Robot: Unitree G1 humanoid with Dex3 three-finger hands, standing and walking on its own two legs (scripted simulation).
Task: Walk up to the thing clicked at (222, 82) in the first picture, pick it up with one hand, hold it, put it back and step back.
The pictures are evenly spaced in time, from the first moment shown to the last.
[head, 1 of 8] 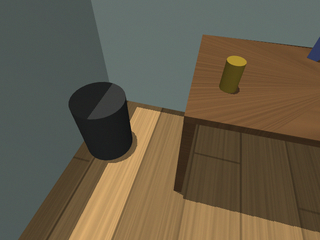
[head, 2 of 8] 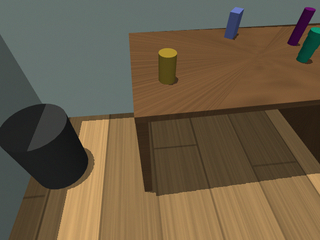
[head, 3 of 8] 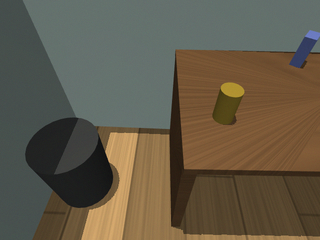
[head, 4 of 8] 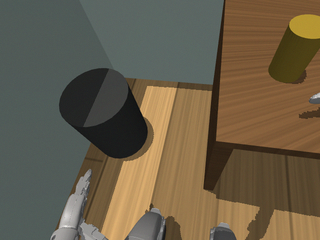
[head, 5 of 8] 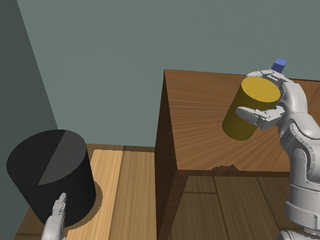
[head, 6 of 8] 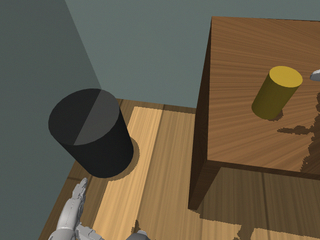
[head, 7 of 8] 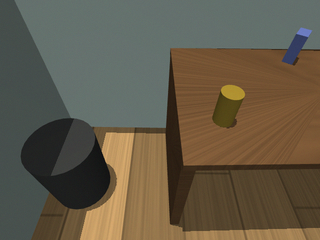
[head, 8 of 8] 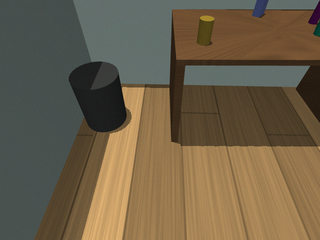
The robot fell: no
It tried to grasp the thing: yes
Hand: right
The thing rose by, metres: 0.21
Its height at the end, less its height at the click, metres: +0.00
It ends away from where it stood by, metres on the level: 0.03
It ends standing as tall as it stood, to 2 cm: yes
